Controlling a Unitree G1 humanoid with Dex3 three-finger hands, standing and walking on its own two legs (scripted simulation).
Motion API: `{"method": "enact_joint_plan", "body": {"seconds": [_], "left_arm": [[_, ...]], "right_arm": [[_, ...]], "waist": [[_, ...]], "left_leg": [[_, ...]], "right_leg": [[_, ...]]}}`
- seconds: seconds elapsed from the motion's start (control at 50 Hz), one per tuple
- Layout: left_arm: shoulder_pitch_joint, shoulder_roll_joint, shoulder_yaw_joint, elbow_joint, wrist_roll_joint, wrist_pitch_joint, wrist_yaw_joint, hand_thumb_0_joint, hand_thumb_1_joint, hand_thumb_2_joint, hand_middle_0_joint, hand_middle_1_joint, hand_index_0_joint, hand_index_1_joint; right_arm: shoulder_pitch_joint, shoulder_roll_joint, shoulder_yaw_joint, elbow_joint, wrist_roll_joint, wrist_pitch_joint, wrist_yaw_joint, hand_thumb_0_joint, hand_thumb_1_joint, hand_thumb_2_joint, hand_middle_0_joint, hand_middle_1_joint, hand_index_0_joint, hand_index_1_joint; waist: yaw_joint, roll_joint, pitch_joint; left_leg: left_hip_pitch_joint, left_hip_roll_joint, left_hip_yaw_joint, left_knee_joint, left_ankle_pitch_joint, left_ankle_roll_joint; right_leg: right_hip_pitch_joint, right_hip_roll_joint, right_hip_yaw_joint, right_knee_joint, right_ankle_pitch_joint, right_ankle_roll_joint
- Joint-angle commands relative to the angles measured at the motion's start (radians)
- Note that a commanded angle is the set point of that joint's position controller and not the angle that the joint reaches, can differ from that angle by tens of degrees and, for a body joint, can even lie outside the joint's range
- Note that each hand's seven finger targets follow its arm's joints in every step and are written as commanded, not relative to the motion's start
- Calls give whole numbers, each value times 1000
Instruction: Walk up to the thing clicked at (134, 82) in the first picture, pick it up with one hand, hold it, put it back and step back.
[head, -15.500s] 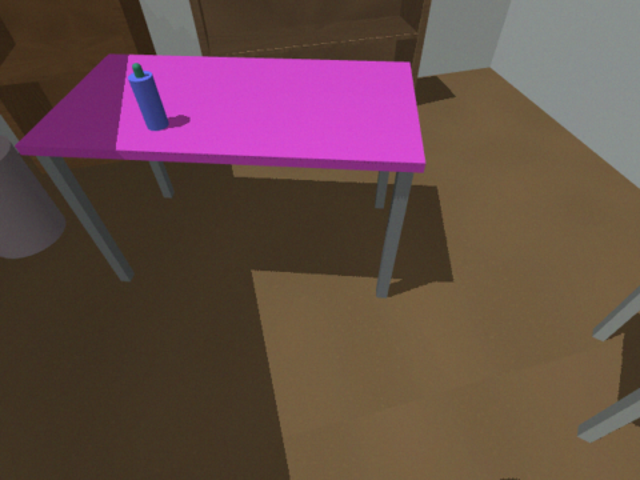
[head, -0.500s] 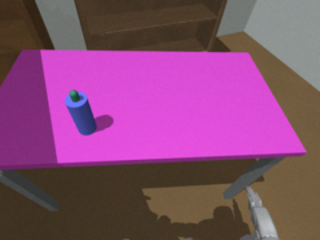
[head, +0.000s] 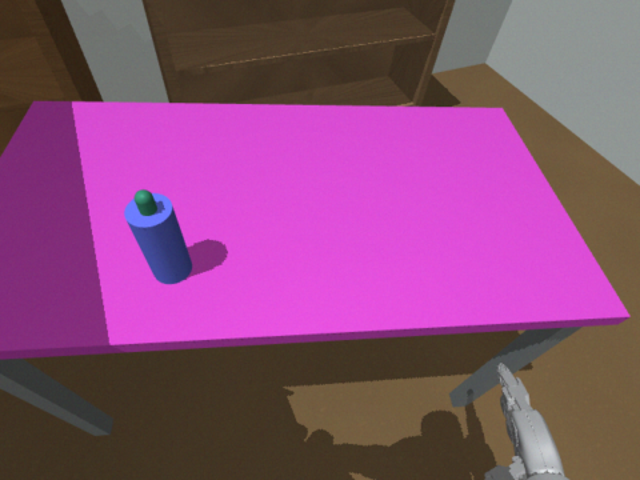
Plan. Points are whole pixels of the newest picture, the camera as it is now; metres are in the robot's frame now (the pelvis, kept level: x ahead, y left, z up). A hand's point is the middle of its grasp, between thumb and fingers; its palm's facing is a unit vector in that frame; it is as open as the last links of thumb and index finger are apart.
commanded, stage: go down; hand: left
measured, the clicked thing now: (159, 235) +0.46 +0.22 +0.01
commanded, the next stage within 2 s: approach in 1.22 s
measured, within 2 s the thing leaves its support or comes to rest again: neither
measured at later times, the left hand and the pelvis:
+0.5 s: hand out of the picture +0.36 +0.40 +0.11, palm faces +0.24 -0.97 +0.01, open 17.5 cm; pelvis -0.01 -0.01 -0.01, yaw +0 degrees
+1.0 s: hand out of the picture +0.35 +0.41 +0.10, palm faces +0.25 -0.97 +0.02, open 17.3 cm; pelvis -0.01 +0.00 -0.01, yaw +0 degrees
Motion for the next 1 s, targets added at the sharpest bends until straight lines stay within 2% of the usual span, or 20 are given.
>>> {"method": "enact_joint_plan", "body": {"seconds": [0.0,0.04,0.14,0.24,0.36,0.44,0.46,0.52,0.56,0.6,0.64,0.66,0.68,0.7,0.78,0.82,0.86,0.92,0.94,0.98], "left_arm": [[-246,362,49,-182,-43,-48,-24,0,-565,95,-38,-37,-30,-50],[-296,396,60,-221,-42,-54,-24,0,-573,98,-38,-35,-28,-51],[-374,475,99,-228,-30,-61,-14,0,-525,113,-30,-33,-18,-50],[-365,488,90,-155,-11,-52,-20,0,-534,106,-39,-33,-25,-52],[-374,525,99,-97,-13,-38,-32,0,-540,87,-39,-32,-31,-45],[-406,563,105,-113,-6,-35,-26,0,-537,78,-41,-33,-36,-43],[-425,557,102,-130,-6,-34,-28,0,-540,77,-44,-31,-37,-43],[-442,527,73,-111,-3,-30,-31,0,-516,72,-43,-22,-34,-34],[-434,543,80,-113,2,-25,-26,0,-513,80,-42,-27,-33,-39],[-417,540,75,-129,8,-17,-22,0,-502,82,-44,-25,-34,-38],[-387,508,62,-135,5,-9,-24,0,-515,78,-46,-25,-36,-38],[-368,483,49,-128,6,-4,-24,0,-510,84,-45,-31,-35,-44],[-360,509,75,-160,2,-6,-19,0,-507,92,-42,-34,-33,-48],[-335,507,78,-154,-1,-2,-19,0,-504,81,-45,-29,-35,-41],[-295,481,86,-201,-13,3,-8,0,-480,92,-38,-39,-33,-47],[-315,493,105,-244,-20,-2,2,0,-480,87,-38,-33,-32,-42],[-307,471,103,-220,-26,-4,3,0,-462,88,-35,-27,-29,-36],[-320,451,88,-193,-24,-14,-6,0,-463,91,-34,-26,-27,-36],[-339,449,83,-201,-24,-19,-11,0,-486,84,-34,-26,-29,-36],[-367,446,66,-190,-18,-23,-14,0,-474,91,-32,-23,-26,-34]], "right_arm": [[61,-166,-71,-133,7,-51,-6,0,541,-54,49,50,49,50],[30,-168,-61,-165,9,-52,-1,0,540,-55,49,50,49,50],[6,-198,-92,-168,4,-51,-9,0,542,-56,49,50,49,50],[10,-185,-74,-195,2,-46,-11,0,534,-58,48,50,49,50],[37,-163,-43,-202,5,-42,-14,0,542,-55,49,50,49,50],[30,-196,-70,-229,6,-42,-23,0,546,-52,49,50,49,50],[16,-197,-69,-227,6,-41,-23,0,544,-53,49,50,49,50],[7,-208,-76,-246,6,-48,-26,0,540,-55,49,50,49,50],[11,-216,-87,-239,6,-48,-29,0,544,-54,48,50,49,50],[24,-183,-46,-258,5,-48,-27,0,545,-54,49,50,49,50],[55,-204,-75,-269,5,-44,-33,0,544,-55,49,50,49,50],[71,-185,-56,-258,3,-45,-30,0,544,-55,49,50,49,50],[92,-185,-56,-228,3,-41,-27,0,545,-55,49,50,49,50],[92,-194,-65,-236,5,-40,-27,0,542,-55,49,50,49,50],[81,-198,-78,-228,8,-36,-22,0,544,-53,49,50,49,50],[62,-224,-107,-260,13,-40,-23,0,540,-54,49,50,49,50],[60,-197,-83,-255,14,-40,-21,0,542,-54,49,50,49,50],[51,-183,-80,-223,15,-40,-20,0,541,-54,49,50,49,50],[29,-203,-102,-242,13,-44,-22,0,540,-54,49,50,49,50],[28,-188,-79,-238,11,-49,-21,0,547,-52,49,50,49,50]], "waist": [[16,199,-275],[19,204,-295],[20,232,-316],[13,233,-332],[6,202,-290],[5,207,-312],[5,228,-346],[-3,257,-329],[4,270,-347],[18,280,-371],[1,255,-393],[7,263,-363],[26,280,-377],[24,282,-372],[43,282,-319],[36,252,-317],[32,207,-280],[24,220,-262],[11,229,-276],[8,244,-262]], "left_leg": [[339,23,-7,-89,640,-2],[329,15,-1,-84,619,2],[299,-3,10,-74,485,2],[301,-1,4,-62,490,0],[192,-22,27,-51,340,15],[195,-22,27,-49,314,14],[224,-16,20,-43,360,11],[250,2,0,-58,348,-5],[261,5,-5,-58,374,-10],[284,4,-1,-49,443,-11],[310,3,4,-37,486,-6],[302,3,6,-39,494,-8],[307,6,0,-42,518,-12],[311,9,-2,-43,537,-13],[295,13,-5,-64,529,-16],[291,15,-4,-67,511,-12],[241,5,4,-62,478,-5],[232,3,3,-64,446,-2],[253,9,-4,-68,430,-4],[244,6,-2,-75,383,-7]], "right_leg": [[6,24,-64,-33,338,-51],[16,19,-57,-30,345,-50],[15,9,-42,-27,312,-51],[-9,12,-49,-14,305,-56],[2,5,-33,-23,263,-47],[-4,5,-31,-19,245,-48],[-16,7,-38,-9,267,-50],[-68,19,-55,1,206,-60],[-61,20,-59,3,216,-61],[-41,20,-60,6,255,-60],[-32,21,-59,0,294,-56],[-34,21,-60,2,296,-57],[-36,22,-64,6,295,-60],[-37,24,-67,7,295,-59],[-43,26,-69,7,265,-61],[-25,29,-67,2,260,-60],[-4,24,-60,-1,279,-57],[-38,22,-57,6,252,-58],[-55,24,-58,9,231,-58],[-68,24,-59,9,204,-60]]}}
